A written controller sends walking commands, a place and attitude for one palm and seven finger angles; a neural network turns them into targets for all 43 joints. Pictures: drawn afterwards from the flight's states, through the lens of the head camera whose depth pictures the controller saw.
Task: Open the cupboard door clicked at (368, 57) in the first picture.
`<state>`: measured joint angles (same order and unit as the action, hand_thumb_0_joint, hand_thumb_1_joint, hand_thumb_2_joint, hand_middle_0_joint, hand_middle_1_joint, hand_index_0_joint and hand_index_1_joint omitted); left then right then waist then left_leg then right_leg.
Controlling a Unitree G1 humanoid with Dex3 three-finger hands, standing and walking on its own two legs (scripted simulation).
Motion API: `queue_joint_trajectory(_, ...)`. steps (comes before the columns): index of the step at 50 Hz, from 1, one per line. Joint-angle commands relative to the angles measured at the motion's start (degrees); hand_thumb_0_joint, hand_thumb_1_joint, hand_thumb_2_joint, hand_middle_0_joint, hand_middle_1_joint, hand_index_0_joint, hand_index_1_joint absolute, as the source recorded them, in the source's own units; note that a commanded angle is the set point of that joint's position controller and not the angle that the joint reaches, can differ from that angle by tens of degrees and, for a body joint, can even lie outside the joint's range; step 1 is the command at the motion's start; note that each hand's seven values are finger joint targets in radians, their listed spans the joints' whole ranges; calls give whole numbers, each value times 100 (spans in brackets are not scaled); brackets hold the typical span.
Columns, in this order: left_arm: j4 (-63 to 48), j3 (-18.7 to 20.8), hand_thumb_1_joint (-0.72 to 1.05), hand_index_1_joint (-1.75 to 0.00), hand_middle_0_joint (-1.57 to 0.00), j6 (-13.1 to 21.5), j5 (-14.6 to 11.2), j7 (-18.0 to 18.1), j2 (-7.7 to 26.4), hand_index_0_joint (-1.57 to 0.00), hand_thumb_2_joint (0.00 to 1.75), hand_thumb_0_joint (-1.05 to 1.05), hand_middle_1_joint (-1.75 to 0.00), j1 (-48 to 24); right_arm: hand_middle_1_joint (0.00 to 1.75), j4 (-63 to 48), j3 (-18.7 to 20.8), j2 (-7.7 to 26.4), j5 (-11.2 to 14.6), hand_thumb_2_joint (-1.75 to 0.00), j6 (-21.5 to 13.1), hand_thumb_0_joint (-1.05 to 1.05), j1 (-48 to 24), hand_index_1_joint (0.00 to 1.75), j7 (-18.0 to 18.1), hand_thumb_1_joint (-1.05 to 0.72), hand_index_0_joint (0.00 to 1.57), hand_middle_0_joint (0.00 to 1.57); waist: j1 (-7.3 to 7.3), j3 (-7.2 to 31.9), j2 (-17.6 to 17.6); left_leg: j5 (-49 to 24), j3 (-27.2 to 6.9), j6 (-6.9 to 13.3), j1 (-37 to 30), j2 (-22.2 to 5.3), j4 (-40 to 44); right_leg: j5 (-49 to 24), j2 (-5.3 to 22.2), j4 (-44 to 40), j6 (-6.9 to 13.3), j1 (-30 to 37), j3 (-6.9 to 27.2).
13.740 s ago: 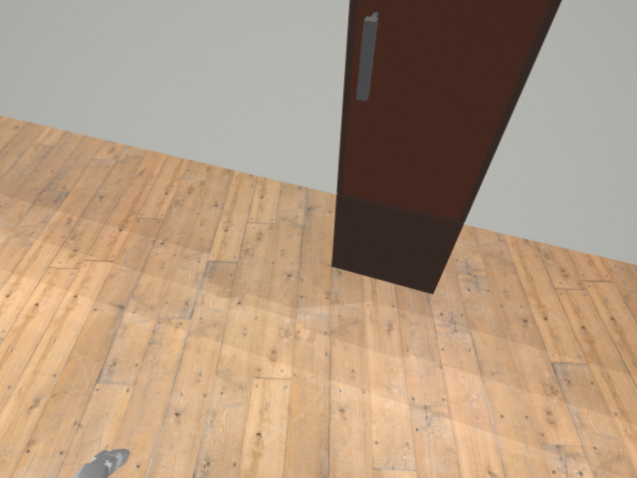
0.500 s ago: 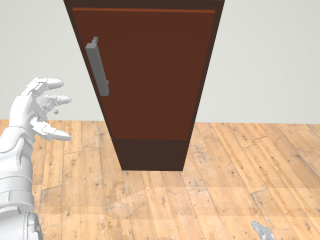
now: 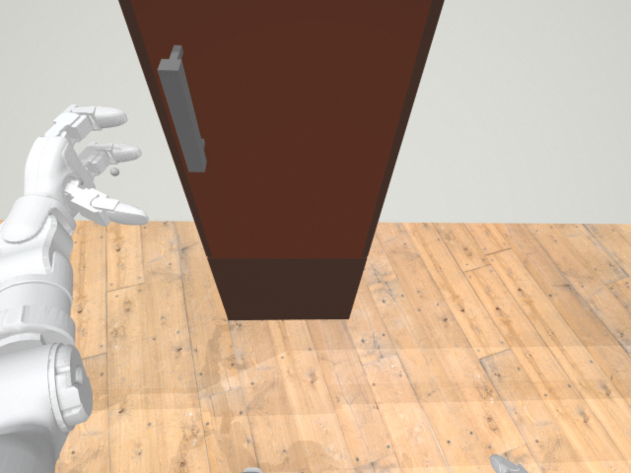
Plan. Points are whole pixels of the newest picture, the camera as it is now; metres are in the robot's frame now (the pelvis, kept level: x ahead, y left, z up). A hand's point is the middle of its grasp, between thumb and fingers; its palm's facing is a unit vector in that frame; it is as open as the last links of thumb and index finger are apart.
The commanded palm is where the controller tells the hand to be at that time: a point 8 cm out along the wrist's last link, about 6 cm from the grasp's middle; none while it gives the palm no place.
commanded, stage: move the hooked fingers beside the handle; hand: left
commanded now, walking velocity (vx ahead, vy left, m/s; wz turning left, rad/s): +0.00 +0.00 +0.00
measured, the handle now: (188, 112) +0.58 +0.19 +0.11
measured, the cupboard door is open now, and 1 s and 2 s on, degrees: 0 0 0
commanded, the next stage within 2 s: slide the fingers in behind the handle in 1.54 s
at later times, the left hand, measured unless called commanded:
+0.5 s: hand (142, 125) +0.52 +0.24 +0.13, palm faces +0.01 -1.00 +0.00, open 14.0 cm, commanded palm +0.51 +0.29 +0.12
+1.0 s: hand (133, 129) +0.52 +0.25 +0.12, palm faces +0.00 -1.00 +0.00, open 14.0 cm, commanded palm +0.50 +0.28 +0.11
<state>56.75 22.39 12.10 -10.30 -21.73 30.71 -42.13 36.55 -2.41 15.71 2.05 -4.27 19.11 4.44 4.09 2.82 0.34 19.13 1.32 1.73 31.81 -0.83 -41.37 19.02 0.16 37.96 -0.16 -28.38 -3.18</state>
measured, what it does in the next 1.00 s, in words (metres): stands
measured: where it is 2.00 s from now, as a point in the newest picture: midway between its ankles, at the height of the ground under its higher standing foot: outside the picture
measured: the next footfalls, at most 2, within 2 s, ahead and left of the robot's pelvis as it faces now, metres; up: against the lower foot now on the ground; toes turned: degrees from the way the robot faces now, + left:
none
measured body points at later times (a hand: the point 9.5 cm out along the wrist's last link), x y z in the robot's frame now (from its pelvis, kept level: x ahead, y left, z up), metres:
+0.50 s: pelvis +0.01 -0.01 -0.01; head +0.11 +0.01 +0.43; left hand +0.52 +0.29 +0.13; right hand -0.03 -0.28 -0.11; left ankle +0.01 +0.10 -0.72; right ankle -0.01 -0.13 -0.72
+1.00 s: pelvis +0.03 +0.00 -0.01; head +0.13 +0.03 +0.43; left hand +0.52 +0.30 +0.13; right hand +0.03 -0.27 -0.11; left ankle +0.01 +0.10 -0.72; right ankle -0.01 -0.13 -0.72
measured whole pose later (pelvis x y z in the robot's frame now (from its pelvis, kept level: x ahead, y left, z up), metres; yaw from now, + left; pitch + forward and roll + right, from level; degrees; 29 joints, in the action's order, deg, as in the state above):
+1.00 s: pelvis +0.03 +0.00 -0.01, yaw -2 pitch +17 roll -4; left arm 67.2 25.0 14.3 -7.8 -23.8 38.3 -53.5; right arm 35.6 -1.7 15.7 0.7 4.4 23.6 2.6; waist 8.0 5.6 1.0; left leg 23.0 1.0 1.8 40.6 -2.6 -46.1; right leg 20.8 -1.6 39.4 -0.4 -35.9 -3.1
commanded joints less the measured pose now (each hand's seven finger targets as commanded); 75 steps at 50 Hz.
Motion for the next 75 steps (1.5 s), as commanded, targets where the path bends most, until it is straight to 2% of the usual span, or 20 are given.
queue_joint_trajectory(1, -985, 324, -50, -120, -30, 656, -113, -77, 1725, -30, 30, 0, -120, -2882, 30, -402, 358, 1041, 6, -90, -107, 0, 573, 30, 35, -90, 20, 20, 158, 2290, 675, -1854, -458, -72, -1862, -43, 361, -1479, -209, -252, 170, 40, 102)
queue_joint_trajectory(4, -228, 386, -50, -120, -30, 550, -60, -141, 1936, -30, 30, 0, -120, -3105, 30, -319, 352, 1111, 22, -90, -10, 0, 693, 30, 63, -90, 20, 20, 279, 1849, 298, -1445, -419, -13, -1296, -48, 355, -1321, -206, -271, 135, -65, 106)
queue_joint_trajectory(7, 82, 199, -50, -120, -30, 431, 108, -150, 1963, -30, 30, 0, -120, -3335, 30, -315, 340, 1137, 12, -90, 55, 0, 810, 30, 55, -90, 20, 20, 365, 1680, 544, -1222, -408, 1, -1086, -32, 342, -1130, -183, -271, 128, -294, 120)
queue_joint_trajectory(10, 128, 397, -50, -120, -30, 521, 166, -101, 2334, -30, 30, 0, -120, -3654, 30, -304, 348, 1188, -17, -90, 120, 0, 979, 30, 65, -90, 20, 20, 434, 1980, 426, -1280, -416, 22, -1014, -45, 232, -1177, -205, -215, 102, -244, 169)
queue_joint_trajectory(14, -253, 619, -50, -120, -30, 822, 177, -96, 2633, -30, 30, 0, -120, -4087, 30, -281, 391, 1186, -69, -90, 195, 0, 1185, 30, 44, -90, 20, 20, 424, 2834, 769, -1901, -435, -5, -1445, -67, 73, -1614, -252, -66, 97, -92, 194)
queue_joint_trajectory(21, 589, 573, -50, -120, -30, 485, 381, -145, 2783, -30, 30, 0, -120, -3951, 30, -231, 368, 1215, -82, -90, 418, 0, 1419, 30, 5, -90, 20, 20, 536, 2288, 815, -1794, -326, 58, -921, -64, -1, -1681, -270, -131, 59, -281, 199)
queue_joint_trajectory(30, 369, 939, -50, -120, -30, 622, 382, -209, 3240, -30, 30, 0, -120, -3845, 30, -368, 393, 1225, -135, -90, 637, 0, 1650, 30, -21, -90, 20, 20, 495, 2872, 750, -2391, -262, 68, -1032, -95, -162, -2309, -330, -4, 41, 19, 226)
queue_joint_trajectory(34, 340, 961, -50, -120, -30, 570, 361, -338, 3256, -30, 30, 0, -120, -3571, 30, -440, 393, 1215, -113, -90, 731, 0, 1620, 30, -42, -90, 20, 20, 406, 2790, 879, -2506, -222, 72, -1009, -83, -178, -2425, -338, 17, 53, 18, 205)
queue_joint_trajectory(40, -203, 715, -50, -120, -30, 652, 211, -349, 2761, -30, 30, 0, -120, -3753, 30, -438, 426, 1140, -117, -90, 792, 0, 1536, 30, -87, -90, 20, 20, 480, 2857, 1261, -3066, -320, 20, -1630, -152, -261, -2419, -388, 13, 70, -351, 126)
queue_joint_trajectory(43, -332, 784, -50, -120, -30, 684, 116, -313, 2712, -30, 30, 0, -120, -3718, 30, -401, 441, 1157, -127, -90, 800, 0, 1543, 30, -93, -90, 20, 20, 467, 2934, 1152, -3292, -379, 18, -1790, -173, -285, -2438, -403, 26, 94, -351, 96)
queue_joint_trajectory(49, -113, 163, -50, -120, -30, 456, 165, -184, 1867, -30, 30, 0, -120, -3746, 30, -294, 450, 1090, -120, -90, 795, 0, 1428, 30, -131, -90, 20, 20, 594, 2492, 1229, -3460, -525, -68, -1991, -243, -270, -2076, -376, -4, 81, -906, -7)
queue_joint_trajectory(53, 1, 284, -50, -120, -30, 414, 158, 26, 1893, -30, 30, 0, -120, -3754, 30, -343, 420, 1102, -150, -90, 785, 0, 1410, 30, -138, -90, 20, 20, 565, 2436, 860, -3209, -515, -40, -1678, -197, -238, -2078, -356, 52, 93, -698, -6)
queue_joint_trajectory(54, 16, 533, -50, -120, -30, 443, 196, 91, 2211, -30, 30, 0, -120, -3762, 30, -367, 424, 1120, -156, -90, 782, 0, 1412, 30, -146, -90, 20, 20, 505, 2568, 773, -3127, -495, -35, -1616, -192, -241, -2148, -357, 79, 79, -563, 19)
queue_joint_trajectory(56, 75, 517, -50, -120, -30, 508, 280, 180, 2277, -30, 30, 0, -120, -3837, 30, -406, 398, 1115, -140, -90, 779, 0, 1371, 30, -135, -90, 20, 20, 537, 2509, 619, -2795, -457, -14, -1390, -164, -227, -2087, -336, 86, 72, -483, 53)
queue_joint_trajectory(60, -112, 632, -50, -120, -30, 793, 477, 360, 2590, -30, 30, 0, -120, -4223, 30, -424, 370, 1103, -158, -90, 728, 0, 1325, 30, -140, -90, 20, 20, 532, 2689, 983, -2572, -481, -41, -1438, -148, -262, -1916, -331, 152, 81, -542, 93)
queue_joint_trajectory(64, 137, 771, -50, -120, -30, 829, 448, 236, 2807, -30, 30, 0, -120, -4079, 30, -416, 354, 1128, -125, -90, 715, 0, 1351, 30, -113, -90, 20, 20, 512, 2921, 867, -2441, -405, -6, -1296, -121, -287, -2079, -335, 138, 74, -241, 155)
queue_joint_trajectory(68, 779, 635, -50, -120, -30, 551, 423, -27, 2838, -30, 30, 0, -120, -3859, 30, -414, 303, 1164, -80, -90, 739, 0, 1396, 30, -46, -90, 20, 20, 593, 2321, 503, -1821, -323, 79, -626, -69, -195, -1949, -318, 17, 62, -90, 181)
queue_joint_trajectory(69, 713, 543, -50, -120, -30, 519, 456, -85, 2809, -30, 30, 0, -120, -3870, 30, -448, 306, 1163, -63, -90, 741, 0, 1368, 30, -39, -90, 20, 20, 579, 2326, 747, -1743, -296, 71, -654, -64, -166, -1881, -309, -3, 56, -171, 201)
queue_joint_trajectory(73, 467, 319, -50, -120, -30, 595, 324, -176, 2452, -30, 30, 0, -120, -4034, 30, -419, 324, 1160, -102, -90, 710, 0, 1469, 30, -16, -90, 20, 20, 689, 2313, 829, -1799, -357, 63, -915, -98, -185, -1673, -341, -25, 80, -497, 145)
queue_joint_trajectory(75, 377, 574, -50, -120, -30, 680, 241, -205, 2739, -30, 30, 0, -120, -4097, 30, -367, 358, 1210, -106, -90, 704, 0, 1516, 30, -6, -90, 20, 20, 670, 2531, 774, -1792, -376, 56, -1006, -120, -197, -1657, -354, -40, 66, -439, 166)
